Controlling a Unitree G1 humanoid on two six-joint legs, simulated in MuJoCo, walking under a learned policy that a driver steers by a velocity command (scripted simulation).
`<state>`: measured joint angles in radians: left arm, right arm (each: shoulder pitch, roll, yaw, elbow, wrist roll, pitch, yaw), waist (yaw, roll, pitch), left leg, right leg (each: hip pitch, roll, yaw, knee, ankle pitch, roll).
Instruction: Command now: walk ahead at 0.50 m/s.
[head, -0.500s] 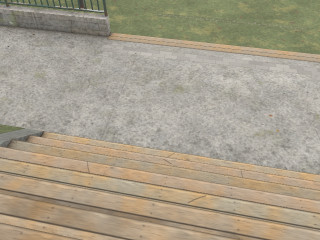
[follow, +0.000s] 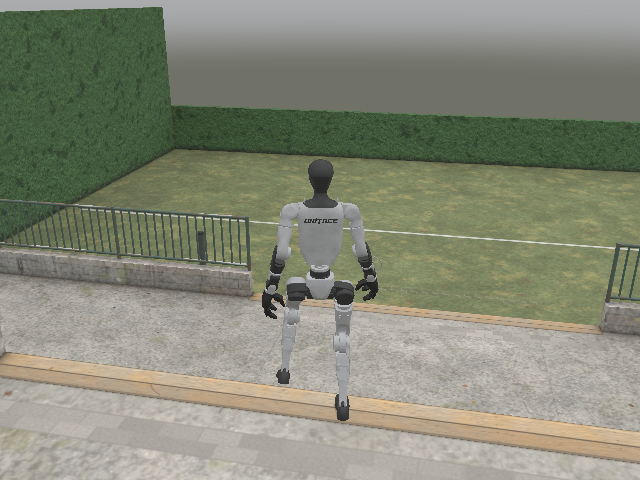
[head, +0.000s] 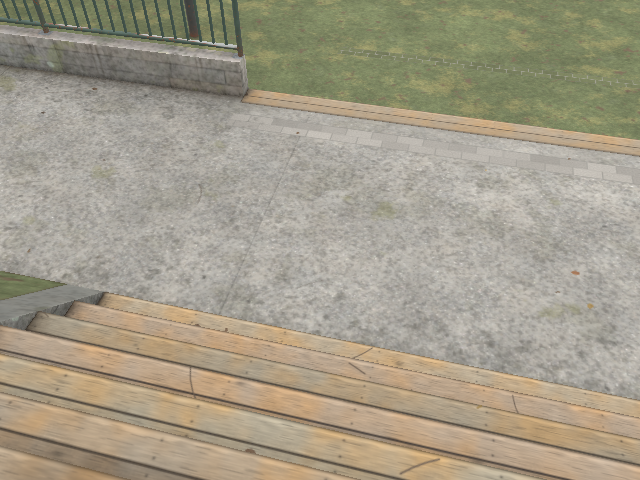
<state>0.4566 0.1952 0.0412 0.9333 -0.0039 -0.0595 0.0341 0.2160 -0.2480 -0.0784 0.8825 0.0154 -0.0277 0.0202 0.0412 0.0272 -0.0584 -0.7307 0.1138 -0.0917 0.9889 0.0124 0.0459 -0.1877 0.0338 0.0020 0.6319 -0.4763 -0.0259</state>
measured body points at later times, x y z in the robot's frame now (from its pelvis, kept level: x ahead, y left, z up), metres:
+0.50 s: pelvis +0.24 +0.16 -0.24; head +0.23 +0.18 +0.21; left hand +0.35 +0.40 -0.38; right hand +0.12 -0.05 -0.38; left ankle +0.21 +0.24 -0.92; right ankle +0.35 -0.03 -0.83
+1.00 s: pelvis +0.38 +0.11 -0.40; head +0.40 +0.07 +0.04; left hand +0.49 +0.35 -0.53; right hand +0.50 -0.18 -0.51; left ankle +0.42 +0.26 -0.82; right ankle +0.42 +0.03 -1.13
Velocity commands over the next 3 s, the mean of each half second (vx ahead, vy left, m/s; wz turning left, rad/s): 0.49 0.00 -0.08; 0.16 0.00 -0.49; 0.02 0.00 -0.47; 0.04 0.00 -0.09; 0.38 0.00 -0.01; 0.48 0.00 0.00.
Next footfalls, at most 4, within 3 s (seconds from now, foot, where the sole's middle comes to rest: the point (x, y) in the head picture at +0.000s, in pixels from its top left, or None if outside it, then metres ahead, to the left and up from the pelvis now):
0.24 left None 0.25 0.24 -0.96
0.82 right None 0.46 0.02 -1.16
1.46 left None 0.53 0.27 -1.16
1.80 right None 0.46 0.01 -1.16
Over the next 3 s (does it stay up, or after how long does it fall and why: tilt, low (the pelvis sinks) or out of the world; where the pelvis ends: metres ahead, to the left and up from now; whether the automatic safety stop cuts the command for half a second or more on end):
stays up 0.78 0.05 -0.68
